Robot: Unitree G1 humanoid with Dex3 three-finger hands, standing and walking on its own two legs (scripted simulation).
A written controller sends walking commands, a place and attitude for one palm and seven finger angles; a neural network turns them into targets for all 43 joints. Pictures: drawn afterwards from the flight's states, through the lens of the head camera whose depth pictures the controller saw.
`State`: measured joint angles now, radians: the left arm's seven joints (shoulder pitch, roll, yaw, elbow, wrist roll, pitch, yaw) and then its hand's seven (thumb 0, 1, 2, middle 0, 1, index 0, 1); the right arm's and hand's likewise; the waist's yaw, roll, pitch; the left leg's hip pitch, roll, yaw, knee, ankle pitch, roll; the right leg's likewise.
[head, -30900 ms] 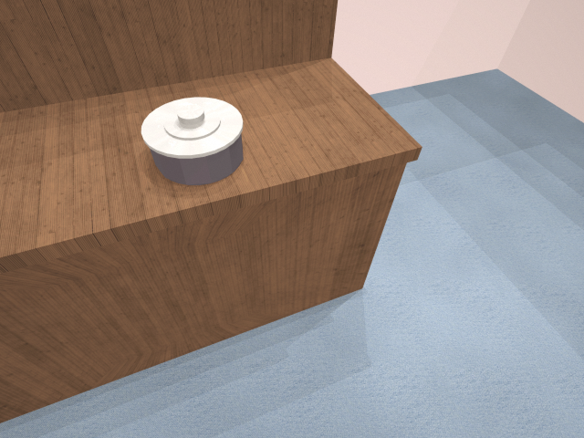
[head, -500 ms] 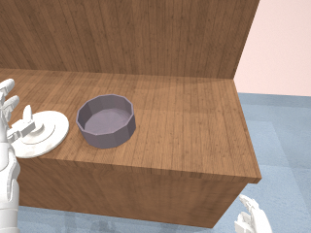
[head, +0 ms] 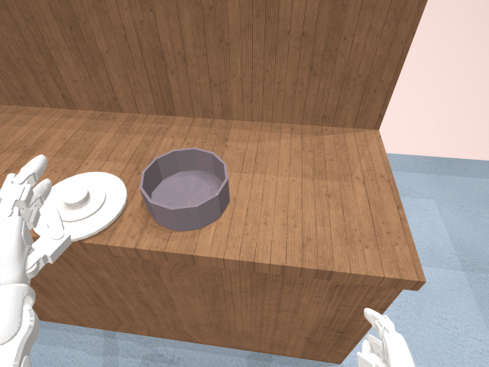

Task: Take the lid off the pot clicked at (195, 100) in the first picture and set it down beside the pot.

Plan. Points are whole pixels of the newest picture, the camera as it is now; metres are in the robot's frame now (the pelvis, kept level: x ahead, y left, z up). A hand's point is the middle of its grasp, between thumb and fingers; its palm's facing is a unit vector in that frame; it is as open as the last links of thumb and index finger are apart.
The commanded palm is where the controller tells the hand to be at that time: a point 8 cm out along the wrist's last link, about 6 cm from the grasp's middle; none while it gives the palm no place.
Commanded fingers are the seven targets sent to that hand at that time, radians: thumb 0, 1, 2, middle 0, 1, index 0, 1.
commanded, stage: draw the hand back to the body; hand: left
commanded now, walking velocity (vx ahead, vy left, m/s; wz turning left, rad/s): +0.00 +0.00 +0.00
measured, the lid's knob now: (76, 196) +0.43 +0.44 -0.02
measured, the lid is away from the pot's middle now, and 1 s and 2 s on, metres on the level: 0.25 0.25 0.25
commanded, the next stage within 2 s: step back with the hand held close in 0.40 s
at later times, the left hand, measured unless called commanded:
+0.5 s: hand (55, 276) +0.17 +0.25 +0.15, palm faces +0.39 -0.84 -0.37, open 7.4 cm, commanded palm +0.13 +0.29 +0.17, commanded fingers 0.00 0.90 0.90 -0.20 -0.30 -0.20 -0.30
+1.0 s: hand (41, 296) +0.15 +0.26 +0.14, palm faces +0.23 -0.84 -0.49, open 7.4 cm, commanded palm +0.09 +0.31 +0.17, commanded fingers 0.00 0.90 0.90 -0.20 -0.30 -0.20 -0.30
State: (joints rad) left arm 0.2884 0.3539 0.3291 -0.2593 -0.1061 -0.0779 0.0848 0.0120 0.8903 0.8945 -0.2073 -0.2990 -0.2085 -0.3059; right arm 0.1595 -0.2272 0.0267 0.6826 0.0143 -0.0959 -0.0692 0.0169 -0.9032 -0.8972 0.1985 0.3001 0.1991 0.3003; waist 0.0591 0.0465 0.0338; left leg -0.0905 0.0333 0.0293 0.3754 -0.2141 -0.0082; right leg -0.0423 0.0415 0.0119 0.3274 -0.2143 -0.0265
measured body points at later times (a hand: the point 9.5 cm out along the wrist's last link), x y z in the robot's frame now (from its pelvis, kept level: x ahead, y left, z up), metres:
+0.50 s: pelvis +0.00 +0.01 +0.00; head -0.02 +0.00 +0.45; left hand +0.15 +0.30 +0.17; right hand +0.21 -0.19 -0.08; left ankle +0.00 +0.12 -0.75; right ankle -0.02 -0.10 -0.75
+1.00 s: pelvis -0.04 +0.04 -0.02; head +0.00 +0.05 +0.43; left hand +0.13 +0.31 +0.17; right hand +0.12 -0.21 -0.09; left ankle +0.00 +0.12 -0.75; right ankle -0.02 -0.10 -0.75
